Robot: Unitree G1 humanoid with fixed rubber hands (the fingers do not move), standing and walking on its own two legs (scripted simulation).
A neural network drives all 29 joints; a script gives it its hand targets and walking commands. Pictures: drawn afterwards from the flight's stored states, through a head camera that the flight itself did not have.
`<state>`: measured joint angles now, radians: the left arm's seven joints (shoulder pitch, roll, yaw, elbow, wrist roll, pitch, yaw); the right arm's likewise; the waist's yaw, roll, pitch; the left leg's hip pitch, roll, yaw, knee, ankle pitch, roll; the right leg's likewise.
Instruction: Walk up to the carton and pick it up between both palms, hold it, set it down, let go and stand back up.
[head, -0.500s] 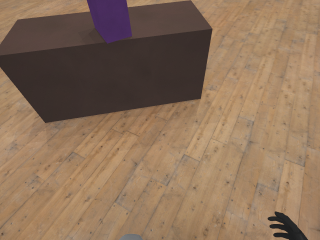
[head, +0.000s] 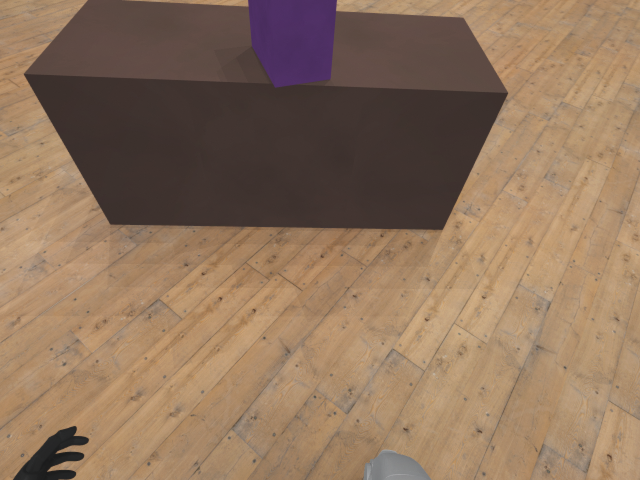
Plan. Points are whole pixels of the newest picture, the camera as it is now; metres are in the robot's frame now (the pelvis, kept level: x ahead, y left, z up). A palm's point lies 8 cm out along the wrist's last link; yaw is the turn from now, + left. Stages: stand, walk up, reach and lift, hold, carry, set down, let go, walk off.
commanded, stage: walk up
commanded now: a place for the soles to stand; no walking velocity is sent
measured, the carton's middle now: (289, 17) +1.22 +0.09 +0.01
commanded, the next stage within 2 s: none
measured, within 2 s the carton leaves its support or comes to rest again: neither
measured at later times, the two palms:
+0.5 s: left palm (24, 432) +0.18 +0.37 -0.08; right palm (533, 382) +0.25 -0.31 -0.08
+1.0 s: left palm (61, 367) +0.26 +0.35 -0.06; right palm (509, 300) +0.39 -0.32 -0.08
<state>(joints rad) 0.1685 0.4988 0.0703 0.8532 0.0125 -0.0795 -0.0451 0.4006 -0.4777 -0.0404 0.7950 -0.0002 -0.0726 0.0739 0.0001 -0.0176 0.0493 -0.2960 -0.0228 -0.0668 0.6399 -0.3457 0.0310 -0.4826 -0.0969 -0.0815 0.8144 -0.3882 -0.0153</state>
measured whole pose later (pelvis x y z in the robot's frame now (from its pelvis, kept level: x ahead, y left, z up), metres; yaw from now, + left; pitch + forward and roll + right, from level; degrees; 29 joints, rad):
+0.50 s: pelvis +0.13 +0.02 -0.01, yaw +3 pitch -2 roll -1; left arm 0.29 0.51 0.07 0.85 0.01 -0.08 -0.04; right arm 0.23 -0.48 -0.04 0.80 0.00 -0.08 0.06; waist 0.00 0.02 0.05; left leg -0.38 0.02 0.03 0.67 -0.23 0.02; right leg -0.32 -0.10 -0.08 0.87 -0.43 -0.02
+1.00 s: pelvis +0.25 +0.00 +0.00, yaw +5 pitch -1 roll +1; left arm 0.36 0.49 0.06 0.85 0.01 -0.10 -0.03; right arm 0.21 -0.48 -0.04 0.79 0.00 -0.05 0.06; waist 0.00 0.03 0.04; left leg -0.42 0.03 -0.02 0.91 -0.40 0.03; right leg -0.29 -0.07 -0.08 0.60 -0.29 -0.02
